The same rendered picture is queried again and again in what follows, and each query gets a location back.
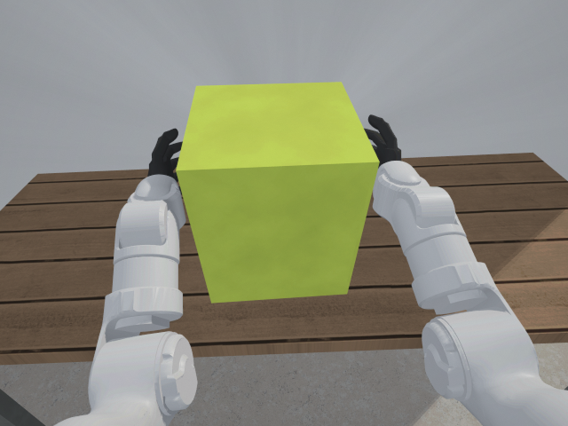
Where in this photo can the right robot upper arm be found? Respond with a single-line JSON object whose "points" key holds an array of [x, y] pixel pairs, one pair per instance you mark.
{"points": [[484, 359]]}

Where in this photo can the left robot upper arm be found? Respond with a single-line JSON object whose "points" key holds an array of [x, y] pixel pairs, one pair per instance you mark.
{"points": [[141, 380]]}

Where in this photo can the left robot forearm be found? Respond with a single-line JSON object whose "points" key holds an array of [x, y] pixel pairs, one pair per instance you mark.
{"points": [[145, 295]]}

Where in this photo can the robot left hand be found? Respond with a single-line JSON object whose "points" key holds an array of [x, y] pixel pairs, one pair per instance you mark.
{"points": [[161, 164]]}

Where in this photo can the table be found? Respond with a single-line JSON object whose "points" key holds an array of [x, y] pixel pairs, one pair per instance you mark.
{"points": [[57, 266]]}

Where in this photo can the robot right hand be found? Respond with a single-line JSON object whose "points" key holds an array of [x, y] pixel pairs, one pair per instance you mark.
{"points": [[387, 147]]}

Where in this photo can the carton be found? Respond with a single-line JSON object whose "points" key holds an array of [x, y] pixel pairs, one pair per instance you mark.
{"points": [[276, 180]]}

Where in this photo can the right robot forearm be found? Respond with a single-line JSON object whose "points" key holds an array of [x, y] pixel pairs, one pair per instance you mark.
{"points": [[447, 276]]}

